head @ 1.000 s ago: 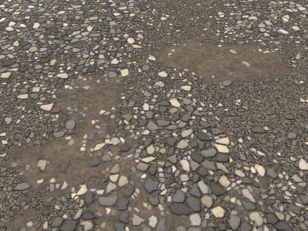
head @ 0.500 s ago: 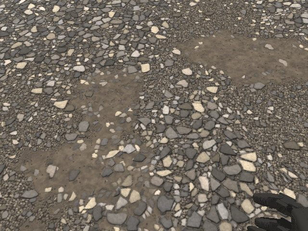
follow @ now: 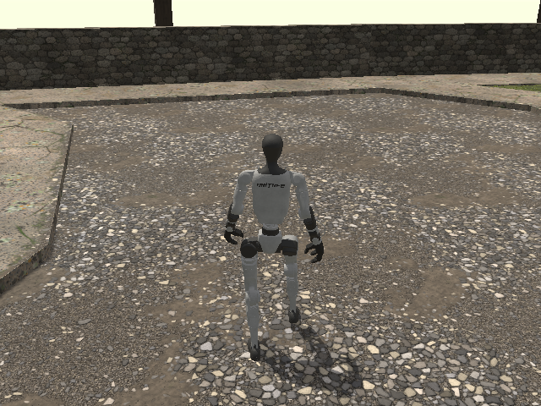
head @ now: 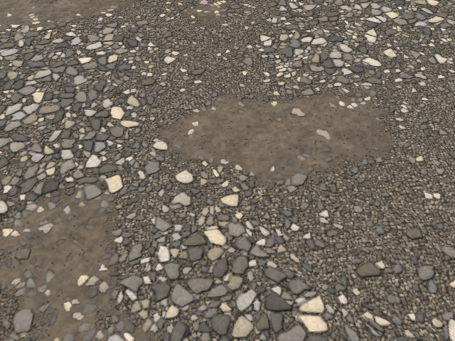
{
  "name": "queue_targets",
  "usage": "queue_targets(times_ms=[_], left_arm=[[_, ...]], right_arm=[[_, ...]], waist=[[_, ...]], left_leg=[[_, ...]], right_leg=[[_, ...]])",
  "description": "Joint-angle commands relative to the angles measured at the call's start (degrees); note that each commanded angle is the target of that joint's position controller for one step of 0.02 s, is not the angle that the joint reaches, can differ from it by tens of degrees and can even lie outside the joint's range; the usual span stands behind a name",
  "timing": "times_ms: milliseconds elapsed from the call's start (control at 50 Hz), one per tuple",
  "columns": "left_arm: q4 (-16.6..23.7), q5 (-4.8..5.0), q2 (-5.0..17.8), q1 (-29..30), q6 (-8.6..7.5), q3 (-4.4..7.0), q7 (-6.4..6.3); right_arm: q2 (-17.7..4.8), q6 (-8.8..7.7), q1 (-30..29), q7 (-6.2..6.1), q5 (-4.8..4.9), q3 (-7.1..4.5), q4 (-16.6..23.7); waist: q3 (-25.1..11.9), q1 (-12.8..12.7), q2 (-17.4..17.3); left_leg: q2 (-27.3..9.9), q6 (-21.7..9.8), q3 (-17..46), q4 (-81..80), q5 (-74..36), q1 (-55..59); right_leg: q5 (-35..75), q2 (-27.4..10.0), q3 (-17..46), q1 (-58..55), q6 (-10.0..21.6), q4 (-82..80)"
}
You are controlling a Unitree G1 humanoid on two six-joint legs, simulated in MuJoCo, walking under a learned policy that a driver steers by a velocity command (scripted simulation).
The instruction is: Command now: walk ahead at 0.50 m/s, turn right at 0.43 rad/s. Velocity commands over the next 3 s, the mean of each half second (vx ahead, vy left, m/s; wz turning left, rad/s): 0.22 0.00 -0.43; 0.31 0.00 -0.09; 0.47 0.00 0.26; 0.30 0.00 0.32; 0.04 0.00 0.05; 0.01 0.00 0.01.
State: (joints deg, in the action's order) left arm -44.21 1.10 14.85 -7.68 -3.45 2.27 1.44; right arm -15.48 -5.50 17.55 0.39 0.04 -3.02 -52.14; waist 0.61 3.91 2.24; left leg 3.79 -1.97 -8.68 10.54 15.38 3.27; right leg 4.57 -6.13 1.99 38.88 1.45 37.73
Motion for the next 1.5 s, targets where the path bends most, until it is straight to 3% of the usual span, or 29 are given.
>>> queue_targets(times_ms=[20, 60, 100, 120, 140, 160, 180, 200, 240, 340, 580, 600, 620, 640, 680, 820, 940, 960, 980, 1000, 1020, 1100, 1280, 1360, 1400, 1440, 1460, 1480, 1500], left_arm=[[7.53, 0.06, 3.38, 8.06, -0.85, 0.40, 1.41], [8.38, -0.51, 5.33, 4.94, -0.82, 1.38, 2.14], [5.29, -0.69, 10.43, -10.20, -0.99, 4.29, 1.75], [4.76, -1.03, 16.35, -16.21, -0.45, 5.88, 0.40], [7.42, -1.55, 19.35, -12.51, -0.51, 5.73, 0.29], [8.62, -1.53, 14.54, -13.68, 0.06, 4.81, 0.34], [9.18, -1.39, 11.90, -10.37, 0.24, 3.98, 0.16], [9.18, -0.58, 10.69, -7.51, 0.45, 3.77, 0.03], [10.39, -1.14, 9.43, -4.06, 0.94, 3.29, -0.53], [10.63, -1.20, 10.55, -2.99, 1.25, 3.69, -1.61], [7.19, -1.24, 6.31, -4.50, 3.01, 1.12, -1.79], [7.12, -1.98, 5.15, -5.56, 2.67, 0.63, -1.82], [7.57, -2.36, 3.34, -8.67, 1.93, 0.26, -1.68], [8.90, -1.83, 4.80, -5.43, 1.26, 0.51, -1.81], [10.53, -0.09, 8.95, 1.15, 0.52, 2.12, -1.85], [9.71, -0.63, 2.00, 2.04, -1.05, 0.69, -0.14], [7.01, 0.15, 5.59, -6.83, -0.68, 2.41, -0.69], [6.07, 0.01, 8.26, -12.91, -0.64, 3.35, -1.39], [5.86, -0.98, 15.37, -18.08, -0.23, 4.99, -1.79], [4.75, -1.14, 15.25, -21.49, -0.61, 5.04, -1.19], [4.96, -0.92, 11.50, -18.55, -1.23, 3.72, -0.89], [5.87, -1.39, 6.67, -11.16, -1.61, 2.14, -0.50], [1.61, -1.00, 9.11, -14.19, -2.21, 3.22, -1.83], [-0.29, -0.38, 9.65, -15.24, -1.31, 3.58, -2.09], [-0.05, -0.47, 11.38, -14.37, -0.49, 4.06, -2.68], [0.50, -0.63, 12.36, -13.41, 0.63, 4.14, -3.53], [1.85, -1.35, 11.55, -14.01, 0.40, 3.53, -4.04], [4.24, -2.82, 2.26, -21.50, -1.18, 0.39, -2.56], [4.29, -0.94, 7.60, -15.41, -3.50, 1.25, -1.64]], right_arm=[[-9.83, 0.92, 1.51, -0.52, 0.60, -2.24, 1.49], [-11.34, 2.30, -1.07, -1.28, 0.61, -2.57, 2.48], [-11.08, 3.43, -2.28, -2.34, 0.53, -2.30, 3.78], [-8.26, 2.74, -0.09, -2.43, -1.16, -1.09, 5.72], [-2.45, 1.00, 5.99, -1.05, -1.77, 1.15, 7.38], [-9.73, -0.35, 1.92, -0.13, -0.55, -0.54, 6.49], [-9.72, -0.59, -3.50, -0.04, 1.24, -0.57, 8.88], [-8.47, -0.25, -5.26, -0.70, 0.67, -0.34, 9.14], [-9.10, 1.65, -5.05, -1.65, -0.11, -0.98, 9.46], [-6.25, 3.60, -2.83, -2.65, -0.74, -0.48, 9.32], [-5.30, 2.58, -7.90, -0.88, -0.61, -0.60, 10.82], [-7.56, 2.26, -6.17, -1.06, -1.09, -1.05, 10.82], [-12.12, 2.23, -5.24, -1.29, -1.19, -2.09, 10.51], [-12.31, 2.47, -0.29, -1.09, -0.48, -2.81, 8.53], [-10.55, 1.80, 3.08, -1.15, -0.46, -2.41, 7.95], [-9.61, 2.07, -0.95, -1.23, 1.02, -2.37, 8.42], [-8.45, 2.31, 0.10, -0.22, 1.36, -1.74, 7.38], [-5.21, 1.91, -1.18, -0.03, 0.64, -0.67, 7.96], [-0.99, 0.59, -0.83, -0.14, 0.14, 0.59, 10.56], [-5.43, -0.40, -3.01, -0.56, 1.11, -0.41, 11.87], [-8.56, -0.88, -3.82, -0.35, 2.02, -1.44, 11.80], [-5.86, -0.50, -4.65, 0.53, 0.74, -1.25, 10.36], [-1.85, 1.04, -16.94, 2.12, 1.28, 0.46, 14.66], [-2.72, 1.01, -20.52, 3.55, 1.39, 0.21, 17.35], [-4.49, 1.17, -18.45, 3.90, 1.10, -0.69, 17.89], [-8.85, 1.63, -5.20, 3.39, 1.24, -3.23, 15.11], [-13.05, 2.14, 4.22, 2.33, 1.21, -4.83, 13.43], [-18.17, 1.82, 4.41, 2.16, 1.55, -5.45, 13.71], [-13.13, 1.83, 7.16, 1.82, 1.51, -4.25, 14.03]], waist=[[4.58, 0.86, -3.74], [1.84, -1.96, -6.04], [-7.01, -9.66, -5.40], [-14.26, -10.44, 3.85], [-24.65, -4.71, 15.50], [-29.42, -9.53, 4.62], [-21.81, -8.85, 2.56], [-13.50, -6.78, -3.53], [-8.12, -3.41, -1.92], [-9.88, -1.65, 1.09], [-6.18, -3.31, 4.01], [-6.06, -3.49, 1.39], [-5.58, -6.45, -8.36], [-4.42, -3.28, -15.88], [0.70, 0.57, -13.64], [-0.98, -0.63, -12.33], [-2.66, -5.51, -9.30], [-4.91, -8.50, -4.79], [-8.21, -9.12, 11.97], [-7.65, -10.99, 13.31], [-2.26, -9.18, 8.95], [1.54, -4.97, 3.89], [3.59, -7.94, 1.53], [4.61, -7.80, 0.98], [1.33, -5.74, 2.95], [-6.79, 1.60, 3.24], [-12.63, 5.37, -1.65], [-19.82, -1.64, -17.05], [-24.68, 3.23, -10.69]], left_leg=[[-19.21, -7.37, 3.55, 0.19, -23.63, 2.50], [-18.68, -5.37, 1.30, 9.57, -46.78, 3.72], [-14.54, -1.46, -1.45, 31.45, -54.16, -2.21], [-10.33, 1.97, -1.99, 50.82, -28.46, -17.60], [2.14, 5.40, 5.75, 72.37, 21.59, -39.45], [-1.93, 3.99, 16.27, 74.94, 20.26, -40.92], [-4.44, 2.90, 15.26, 72.49, 16.28, -43.21], [-6.60, 3.23, 13.72, 67.31, 12.91, -43.83], [-8.28, 3.79, 13.51, 61.36, 9.41, -37.85], [-6.66, 7.04, 12.37, 49.35, 2.27, -34.88], [-5.26, 2.63, 10.27, 15.22, -7.17, -17.08], [-9.89, 0.57, 15.09, 14.68, -6.93, -13.15], [-15.82, -4.40, 22.78, 13.18, -4.99, -8.47], [-21.07, -10.73, 34.05, 6.55, 9.62, -8.08], [-24.97, -13.78, 42.97, 1.71, 18.55, -7.48], [-14.13, -7.76, 20.25, 0.83, 0.44, -15.40], [-14.33, -5.43, 19.17, 9.12, 3.43, -23.05], [-10.85, -2.59, 15.08, 20.03, 2.61, -28.16], [-4.24, 1.62, 6.71, 40.57, 8.71, -42.58], [-3.83, 1.75, 11.23, 53.11, 16.73, -51.04], [-7.38, 0.30, 13.27, 57.90, 12.57, -55.11], [-11.37, -0.07, 12.38, 52.15, -2.01, -49.65], [-7.79, 1.05, 9.58, 27.75, -21.07, -42.80], [-6.36, -1.84, 8.14, 23.32, -16.85, -42.74], [-3.05, -3.91, 4.62, 23.38, -10.88, -37.05], [1.25, -7.05, 2.62, 20.99, -10.15, -18.45], [-5.18, -10.26, 13.76, 20.96, -11.01, 0.17], [-21.06, -22.02, 47.41, 16.78, -0.31, 20.98], [-22.10, -21.63, 56.63, 8.90, 6.36, 23.00]], right_leg=[[-4.96, 0.84, -1.98, 3.63, 1.66, -2.89], [-11.10, 4.56, -5.90, -2.79, 3.27, -3.78], [-4.19, 9.39, -7.02, -23.38, 6.18, -8.98], [15.84, -1.66, 7.98, -41.96, 10.57, -6.87], [26.80, -17.36, 38.50, -61.20, 24.49, -10.52], [25.96, -14.98, 34.92, -60.47, 22.47, -11.77], [25.12, -12.32, 25.66, -54.04, 19.58, -11.70], [23.38, -9.12, 19.89, -44.23, 16.96, -13.39], [20.47, -5.94, 16.22, -30.75, 15.40, -17.08], [24.62, -3.73, 11.34, -25.18, 14.93, -17.49], [-16.97, -0.65, 15.73, -22.18, 8.28, -13.67], [-24.84, 2.12, 15.02, -19.21, 6.25, -10.35], [-33.05, 8.92, 7.50, -11.81, 3.77, -3.56], [-34.76, 11.44, -0.13, -5.65, 1.25, 4.67], [-37.36, 7.43, 2.25, 3.90, 0.11, 18.02], [-21.02, 6.25, -4.02, -11.57, -0.76, 2.11], [-15.39, 6.76, -4.28, -32.11, 1.45, -10.36], [-18.75, 0.72, 3.57, -40.04, 3.63, -13.08], [-27.57, -12.14, 24.59, -50.63, 10.60, -19.59], [-37.84, -16.80, 39.51, -49.49, 16.59, -25.40], [-39.95, -15.54, 35.39, -46.80, 15.56, -25.48], [-16.30, -7.49, 16.17, -37.11, 11.15, -28.24], [-1.72, -6.42, -2.93, -35.31, 8.22, -31.13], [6.81, -8.93, -5.96, -42.47, 6.62, -27.47], [27.34, -8.88, -8.08, -45.42, 5.09, -20.07], [39.27, -6.64, -11.01, -41.89, 2.58, -0.91], [23.73, -4.58, -11.01, -27.73, 0.54, 16.17], [-33.81, 7.72, -6.19, -1.61, -3.25, 38.00], [-37.01, 7.89, 4.98, 4.33, -2.23, 43.55]])
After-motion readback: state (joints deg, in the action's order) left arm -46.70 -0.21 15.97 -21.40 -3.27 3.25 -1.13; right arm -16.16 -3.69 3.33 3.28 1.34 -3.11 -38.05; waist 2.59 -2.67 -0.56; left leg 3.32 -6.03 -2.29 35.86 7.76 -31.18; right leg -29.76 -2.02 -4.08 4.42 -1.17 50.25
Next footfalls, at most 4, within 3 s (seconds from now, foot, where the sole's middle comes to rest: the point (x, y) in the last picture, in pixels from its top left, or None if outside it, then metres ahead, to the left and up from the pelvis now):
0.10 right None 0.25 -0.13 -0.78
0.60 left None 0.34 0.08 -0.77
0.96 right None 0.38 -0.21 -0.78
1.46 left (239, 256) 0.76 -0.05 -0.77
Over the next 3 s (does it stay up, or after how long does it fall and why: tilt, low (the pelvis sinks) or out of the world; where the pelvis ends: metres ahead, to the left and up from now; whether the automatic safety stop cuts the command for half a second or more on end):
stays up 0.91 -0.11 0.00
